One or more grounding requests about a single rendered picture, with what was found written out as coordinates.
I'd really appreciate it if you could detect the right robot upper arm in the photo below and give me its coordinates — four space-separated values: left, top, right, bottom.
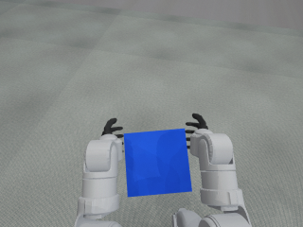
198 213 251 227

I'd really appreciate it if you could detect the right robot hand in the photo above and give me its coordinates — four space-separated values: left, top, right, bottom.
185 113 208 149

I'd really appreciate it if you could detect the carton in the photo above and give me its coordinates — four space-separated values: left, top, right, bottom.
124 128 192 198

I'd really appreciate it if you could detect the left robot forearm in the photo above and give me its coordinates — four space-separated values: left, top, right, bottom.
74 133 123 227

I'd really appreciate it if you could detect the right robot forearm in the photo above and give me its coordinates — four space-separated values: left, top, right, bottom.
189 129 252 227

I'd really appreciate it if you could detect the robot right thigh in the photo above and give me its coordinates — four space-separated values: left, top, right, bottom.
171 210 201 227

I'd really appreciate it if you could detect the left robot hand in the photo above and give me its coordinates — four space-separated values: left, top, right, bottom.
101 118 124 152

